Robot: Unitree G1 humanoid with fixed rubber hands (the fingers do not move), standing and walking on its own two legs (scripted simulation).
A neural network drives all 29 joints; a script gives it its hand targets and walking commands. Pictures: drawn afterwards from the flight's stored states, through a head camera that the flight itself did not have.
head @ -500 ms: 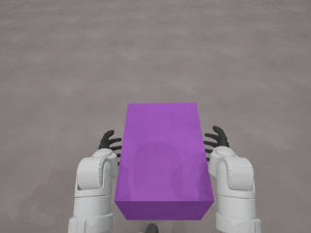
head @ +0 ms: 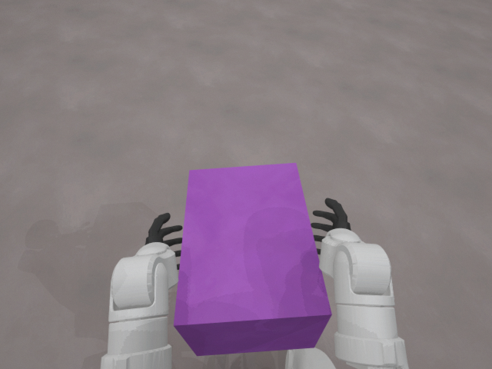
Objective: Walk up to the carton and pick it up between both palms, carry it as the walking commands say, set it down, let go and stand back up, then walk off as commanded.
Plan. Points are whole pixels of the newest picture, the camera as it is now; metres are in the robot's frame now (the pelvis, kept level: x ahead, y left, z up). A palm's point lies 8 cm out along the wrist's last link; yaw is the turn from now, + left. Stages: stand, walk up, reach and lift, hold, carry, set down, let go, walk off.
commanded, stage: carry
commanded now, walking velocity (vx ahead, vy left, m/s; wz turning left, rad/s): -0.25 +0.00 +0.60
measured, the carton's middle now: (248, 254) +0.32 +0.01 -0.04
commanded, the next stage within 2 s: none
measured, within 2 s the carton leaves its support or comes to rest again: neither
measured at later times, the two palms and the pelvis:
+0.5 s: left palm out of the picture +0.09 +0.16 +0.10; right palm (366, 361) +0.14 -0.12 +0.10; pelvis -0.18 -0.02 +0.02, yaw +13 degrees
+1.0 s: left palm out of the picture -0.15 +0.23 +0.09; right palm out of the picture -0.01 -0.01 +0.09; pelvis -0.34 -0.04 +0.00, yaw +26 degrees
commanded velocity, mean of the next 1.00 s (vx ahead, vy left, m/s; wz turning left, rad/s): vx -0.15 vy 0.00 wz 0.36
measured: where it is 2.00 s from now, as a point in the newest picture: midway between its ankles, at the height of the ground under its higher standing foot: outside the picture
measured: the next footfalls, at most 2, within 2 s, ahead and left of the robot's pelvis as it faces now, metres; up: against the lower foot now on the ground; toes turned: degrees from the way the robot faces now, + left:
right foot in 0.28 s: -0.11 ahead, -0.10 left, +0.00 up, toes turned +2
left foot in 0.68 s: -0.34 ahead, +0.10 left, +0.00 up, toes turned +10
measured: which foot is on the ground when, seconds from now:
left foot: down 0.00-0.30, up 0.32-0.66, down 0.68-1.00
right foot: up 0.00-0.26, down 0.28-0.68, up 0.70-1.00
